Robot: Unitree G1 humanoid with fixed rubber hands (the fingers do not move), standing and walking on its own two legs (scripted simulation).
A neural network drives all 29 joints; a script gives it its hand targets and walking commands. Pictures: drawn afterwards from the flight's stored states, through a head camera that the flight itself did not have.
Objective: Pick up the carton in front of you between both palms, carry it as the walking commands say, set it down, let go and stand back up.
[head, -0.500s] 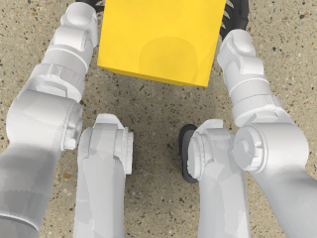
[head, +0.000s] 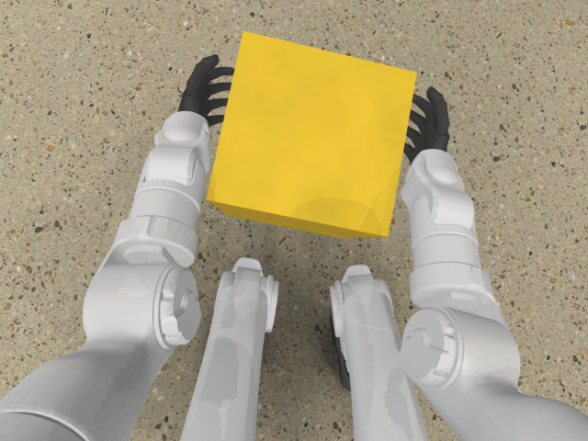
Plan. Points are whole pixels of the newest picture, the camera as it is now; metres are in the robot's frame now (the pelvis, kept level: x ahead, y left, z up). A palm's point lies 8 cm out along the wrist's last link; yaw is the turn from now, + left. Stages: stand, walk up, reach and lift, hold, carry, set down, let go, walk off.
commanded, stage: reach and lift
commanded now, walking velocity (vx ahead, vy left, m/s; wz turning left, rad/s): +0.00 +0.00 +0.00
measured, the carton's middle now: (303, 158) +0.47 +0.02 -0.15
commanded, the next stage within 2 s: none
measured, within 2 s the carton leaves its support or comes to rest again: neither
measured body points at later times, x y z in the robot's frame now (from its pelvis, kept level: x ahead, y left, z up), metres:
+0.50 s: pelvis +0.05 +0.00 +0.13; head +0.21 +0.02 +0.55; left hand +0.46 +0.16 +0.08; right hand +0.45 -0.14 +0.08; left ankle +0.11 +0.12 -0.44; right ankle +0.11 -0.14 -0.44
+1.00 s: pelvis +0.10 -0.01 +0.26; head +0.14 +0.00 +0.71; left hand +0.42 +0.16 +0.23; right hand +0.43 -0.15 +0.24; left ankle +0.11 +0.12 -0.44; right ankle +0.11 -0.14 -0.44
